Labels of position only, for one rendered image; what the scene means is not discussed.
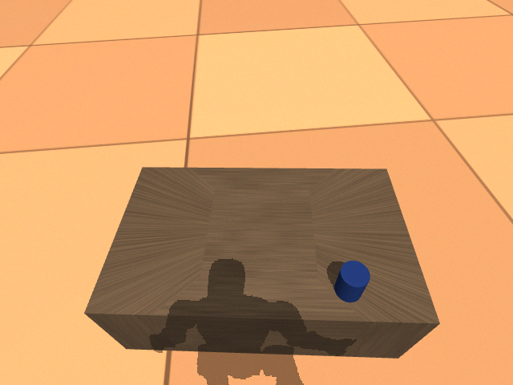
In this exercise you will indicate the can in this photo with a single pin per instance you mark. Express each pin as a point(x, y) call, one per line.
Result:
point(351, 281)

